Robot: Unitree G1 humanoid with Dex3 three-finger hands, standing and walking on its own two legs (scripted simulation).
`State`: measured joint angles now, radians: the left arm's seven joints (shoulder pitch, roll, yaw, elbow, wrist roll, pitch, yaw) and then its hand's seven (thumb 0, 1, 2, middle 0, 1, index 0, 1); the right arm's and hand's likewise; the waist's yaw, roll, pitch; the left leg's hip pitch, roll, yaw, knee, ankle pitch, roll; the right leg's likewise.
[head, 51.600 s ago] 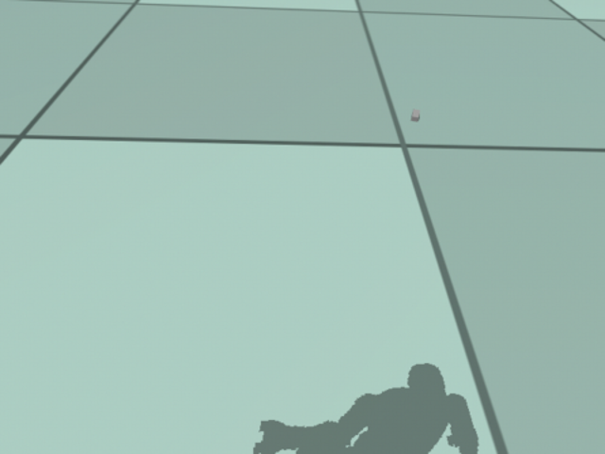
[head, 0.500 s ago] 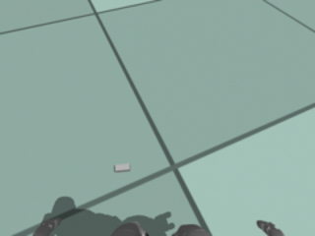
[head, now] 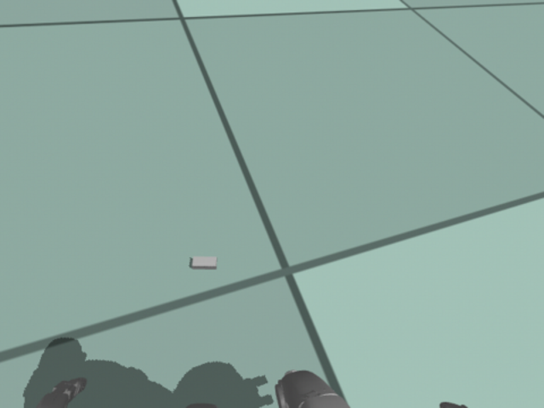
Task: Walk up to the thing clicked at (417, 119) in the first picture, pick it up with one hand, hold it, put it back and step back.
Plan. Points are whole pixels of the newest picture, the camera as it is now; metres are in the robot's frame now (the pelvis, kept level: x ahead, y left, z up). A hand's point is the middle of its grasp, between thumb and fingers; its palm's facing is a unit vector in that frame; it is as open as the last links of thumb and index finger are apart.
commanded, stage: step back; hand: left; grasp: from above
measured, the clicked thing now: (204, 262) +0.68 +0.19 -0.76
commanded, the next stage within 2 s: none
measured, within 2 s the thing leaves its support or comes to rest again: neither
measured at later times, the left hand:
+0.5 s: hand out of the picture -0.05 +0.21 -0.13, palm faces -0.04 -0.91 -0.41, open 7.4 cm
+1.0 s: hand out of the picture -0.26 +0.18 -0.18, palm faces -0.06 -0.92 -0.39, open 7.4 cm
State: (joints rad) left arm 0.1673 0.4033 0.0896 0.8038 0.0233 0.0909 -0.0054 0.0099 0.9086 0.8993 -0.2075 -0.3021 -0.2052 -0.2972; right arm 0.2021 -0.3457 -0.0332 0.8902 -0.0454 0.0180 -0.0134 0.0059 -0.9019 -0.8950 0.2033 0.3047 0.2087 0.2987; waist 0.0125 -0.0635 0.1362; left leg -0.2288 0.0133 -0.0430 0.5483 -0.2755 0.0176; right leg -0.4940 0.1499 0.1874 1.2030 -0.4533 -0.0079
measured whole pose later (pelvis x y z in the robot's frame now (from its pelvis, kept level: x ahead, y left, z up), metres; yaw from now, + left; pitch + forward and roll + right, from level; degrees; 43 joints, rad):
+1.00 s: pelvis -0.35 -0.10 -0.02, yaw -4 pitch -3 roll -1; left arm 0.19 0.41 0.07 0.87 0.03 0.05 0.00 0.01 0.91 0.90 -0.21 -0.30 -0.20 -0.30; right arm 0.08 -0.41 -0.04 0.79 -0.04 0.03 -0.01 0.00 -0.90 -0.90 0.20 0.30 0.21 0.30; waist 0.03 -0.01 0.17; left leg -0.45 0.09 0.00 0.69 -0.20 -0.02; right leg -0.21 0.02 0.06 0.67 -0.43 0.02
